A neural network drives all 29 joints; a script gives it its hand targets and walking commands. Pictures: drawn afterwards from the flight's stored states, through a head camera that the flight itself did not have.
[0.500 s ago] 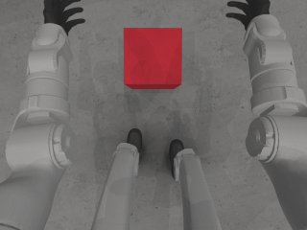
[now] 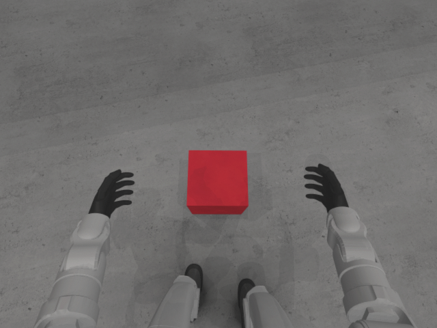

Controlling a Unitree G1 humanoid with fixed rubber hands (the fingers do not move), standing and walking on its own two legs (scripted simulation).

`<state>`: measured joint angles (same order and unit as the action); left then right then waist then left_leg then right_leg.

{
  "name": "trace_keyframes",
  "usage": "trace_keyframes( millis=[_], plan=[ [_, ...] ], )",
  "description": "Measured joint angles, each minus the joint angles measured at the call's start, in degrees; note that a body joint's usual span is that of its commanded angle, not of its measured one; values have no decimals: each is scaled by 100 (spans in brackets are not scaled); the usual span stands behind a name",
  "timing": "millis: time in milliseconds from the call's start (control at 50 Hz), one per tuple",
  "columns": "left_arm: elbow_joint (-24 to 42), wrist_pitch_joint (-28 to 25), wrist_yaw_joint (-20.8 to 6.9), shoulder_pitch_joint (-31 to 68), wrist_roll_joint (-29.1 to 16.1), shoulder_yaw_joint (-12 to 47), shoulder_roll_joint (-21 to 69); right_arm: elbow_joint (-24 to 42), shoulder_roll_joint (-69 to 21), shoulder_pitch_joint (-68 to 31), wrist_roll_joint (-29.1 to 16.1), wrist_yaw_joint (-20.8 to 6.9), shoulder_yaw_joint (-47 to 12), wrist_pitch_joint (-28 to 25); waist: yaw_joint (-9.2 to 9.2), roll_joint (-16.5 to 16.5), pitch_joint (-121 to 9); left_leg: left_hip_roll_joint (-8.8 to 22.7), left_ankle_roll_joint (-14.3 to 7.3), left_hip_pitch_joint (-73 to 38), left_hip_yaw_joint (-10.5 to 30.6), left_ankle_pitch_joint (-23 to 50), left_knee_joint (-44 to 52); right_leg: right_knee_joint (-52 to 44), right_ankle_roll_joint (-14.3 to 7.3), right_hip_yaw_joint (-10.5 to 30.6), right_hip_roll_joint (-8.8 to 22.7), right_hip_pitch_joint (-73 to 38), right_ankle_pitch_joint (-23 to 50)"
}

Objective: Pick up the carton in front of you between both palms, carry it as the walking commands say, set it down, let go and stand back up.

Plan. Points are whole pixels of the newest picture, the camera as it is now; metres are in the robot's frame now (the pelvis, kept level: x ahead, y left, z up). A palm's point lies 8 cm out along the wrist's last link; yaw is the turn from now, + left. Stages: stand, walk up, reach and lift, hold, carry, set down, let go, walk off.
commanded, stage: let go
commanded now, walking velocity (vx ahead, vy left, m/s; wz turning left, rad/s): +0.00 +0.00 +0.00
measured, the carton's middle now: (217, 185) +0.48 +0.02 -0.61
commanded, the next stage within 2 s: stand in 0.82 s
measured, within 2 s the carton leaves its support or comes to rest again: neither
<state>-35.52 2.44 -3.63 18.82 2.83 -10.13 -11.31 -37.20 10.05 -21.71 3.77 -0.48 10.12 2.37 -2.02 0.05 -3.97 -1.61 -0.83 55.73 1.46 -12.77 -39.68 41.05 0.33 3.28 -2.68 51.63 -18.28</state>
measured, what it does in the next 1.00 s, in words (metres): stands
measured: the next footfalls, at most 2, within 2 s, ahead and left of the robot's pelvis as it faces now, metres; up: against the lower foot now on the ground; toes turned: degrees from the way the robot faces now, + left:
none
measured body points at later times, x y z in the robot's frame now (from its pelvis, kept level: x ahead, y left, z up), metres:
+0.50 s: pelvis +0.02 -0.02 +0.04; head +0.04 -0.01 +0.49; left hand +0.18 +0.22 -0.04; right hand +0.20 -0.25 -0.03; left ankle +0.03 +0.10 -0.70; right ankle -0.01 -0.12 -0.70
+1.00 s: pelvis +0.04 +0.00 +0.03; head +0.05 +0.01 +0.48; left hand +0.20 +0.28 -0.05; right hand +0.19 -0.26 -0.05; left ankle +0.03 +0.10 -0.70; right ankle -0.01 -0.12 -0.70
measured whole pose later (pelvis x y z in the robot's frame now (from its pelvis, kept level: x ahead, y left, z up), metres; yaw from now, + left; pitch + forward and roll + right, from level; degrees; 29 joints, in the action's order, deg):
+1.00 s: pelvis +0.04 +0.00 +0.03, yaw +0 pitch -1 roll +0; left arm -31.1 4.8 0.6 -12.2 2.0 -3.2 -17.4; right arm -36.0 15.5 11.8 2.7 0.2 2.4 2.5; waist -0.4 1.4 1.5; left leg -2.6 -1.6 11.9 1.0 -16.4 -29.5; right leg 28.6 0.1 4.2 -1.1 6.9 -20.5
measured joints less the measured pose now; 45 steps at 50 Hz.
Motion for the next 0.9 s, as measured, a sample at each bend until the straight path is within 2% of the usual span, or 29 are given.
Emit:
trace_keyframes(
  millis=[200,360,540,780,860,900],
  plan=[
    [643,-253,49,-2007,-229,487,29,490,57,1939,-210,-167,-388,-270,86,-1,316,-3,58,-2049,49,167,912,-899,-77,-11,39,-2040,169],
    [1008,-71,-51,-3056,-300,688,-75,920,156,3058,-301,-253,-629,-108,118,35,704,6,89,-3729,59,196,1437,-1389,-151,-2,51,-3699,190],
    [1210,408,-121,-3207,-210,777,-128,1159,140,3381,-329,-341,-767,300,184,200,999,-13,95,-4716,59,98,1551,-1506,-183,2,75,-4690,92],
    [1273,629,-35,-3134,-197,766,-147,1261,145,3345,-307,-385,-751,548,156,144,1175,-69,-10,-4953,-56,-88,1434,-1513,-83,113,138,-4960,-4],
    [1357,869,142,-3173,-171,804,-215,1119,147,3455,-355,-236,-757,379,153,96,1024,-107,-46,-4843,-38,-182,1301,-1445,-48,89,171,-4893,-78],
    [1101,697,281,-3149,-175,806,-310,797,227,3451,-246,-114,-830,254,146,98,797,-114,-53,-4645,-45,-248,1185,-1340,-25,92,174,-4700,-141]
  ],
)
